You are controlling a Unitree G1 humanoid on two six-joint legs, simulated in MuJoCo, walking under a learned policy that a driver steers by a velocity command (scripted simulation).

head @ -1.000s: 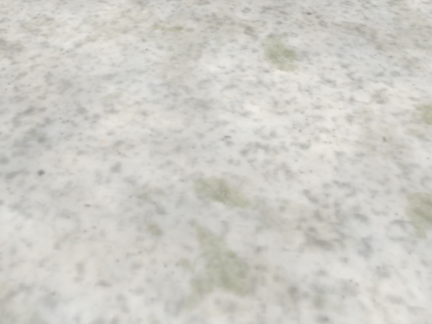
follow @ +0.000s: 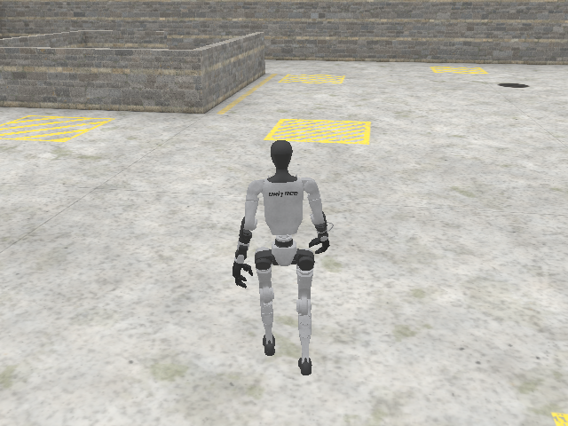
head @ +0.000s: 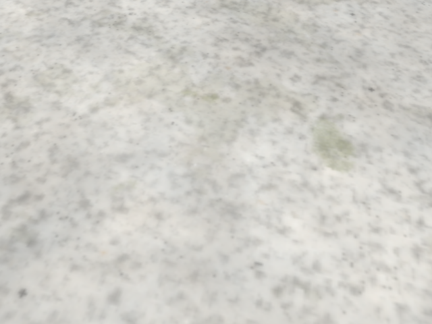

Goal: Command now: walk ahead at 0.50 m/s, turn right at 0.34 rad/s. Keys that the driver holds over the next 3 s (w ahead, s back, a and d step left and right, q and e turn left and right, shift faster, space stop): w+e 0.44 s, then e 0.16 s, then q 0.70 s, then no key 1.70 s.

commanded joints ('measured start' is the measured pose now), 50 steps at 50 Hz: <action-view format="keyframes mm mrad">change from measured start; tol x16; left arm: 1 -15 121 34 -75 7 -1 0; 19 -436 50 13 -254 40 51 -73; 25 -20 239 92 -153 65 23 -22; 31 -234 137 56 -202 -6 39 5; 50 -148 170 37 -117 22 60 51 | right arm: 1 240 -143 -49 24 20 9 -8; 19 385 -138 -53 135 27 -17 -32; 50 198 -75 -39 7 32 100 -16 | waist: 1 -113 71 -113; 19 -100 72 53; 23 -9 99 -71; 26 12 -224 -358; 29 -42 29 -108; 50 -43 -65 -33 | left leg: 1 464 362 -469 -312 -195 125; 5 276 262 -189 -394 28 67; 17 406 254 117 -395 321 66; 23 527 271 192 55 908 37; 24 424 249 208 308 758 3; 26 -190 -43 67 954 -467 -105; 40 -11 58 -93 303 -25 -72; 50 -23 8 -30 125 -277 -11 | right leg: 1 -484 -74 55 384 80 -33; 15 -519 -124 -75 -32 484 19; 23 -237 42 -187 -213 216 -120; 24 -31 55 -150 -319 301 -151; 26 426 -424 652 -417 805 -389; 28 252 -364 365 -411 1077 -332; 33 -38 -213 125 -489 1149 -202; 50 143 -318 29 -372 979 -156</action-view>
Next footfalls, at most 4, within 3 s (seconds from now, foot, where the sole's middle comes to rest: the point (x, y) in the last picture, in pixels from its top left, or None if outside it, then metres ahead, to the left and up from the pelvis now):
0.48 right None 0.37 -0.14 -0.77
1.06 left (232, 319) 0.47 0.00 -0.77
1.54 right None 0.45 -0.20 -0.76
1.84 left None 0.41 0.02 -0.76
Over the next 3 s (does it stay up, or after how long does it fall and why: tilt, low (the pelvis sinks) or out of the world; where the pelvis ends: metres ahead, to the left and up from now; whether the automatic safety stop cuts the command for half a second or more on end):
stays up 0.39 -0.09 0.02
